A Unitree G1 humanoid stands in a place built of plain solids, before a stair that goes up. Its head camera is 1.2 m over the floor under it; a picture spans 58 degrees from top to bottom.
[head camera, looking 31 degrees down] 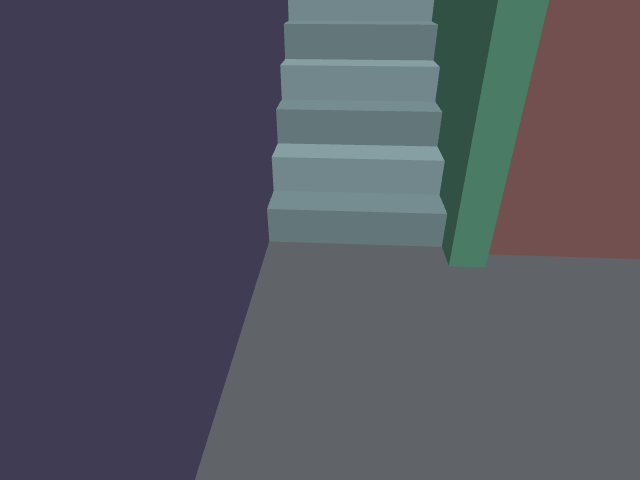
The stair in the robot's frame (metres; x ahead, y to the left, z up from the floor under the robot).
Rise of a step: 0.19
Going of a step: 0.23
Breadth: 0.91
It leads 3 degrees to the right of straight ahead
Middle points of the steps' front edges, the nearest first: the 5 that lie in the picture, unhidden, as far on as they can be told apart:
1.95 -0.18 0.20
2.18 -0.20 0.39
2.41 -0.21 0.59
2.63 -0.22 0.78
2.86 -0.24 0.97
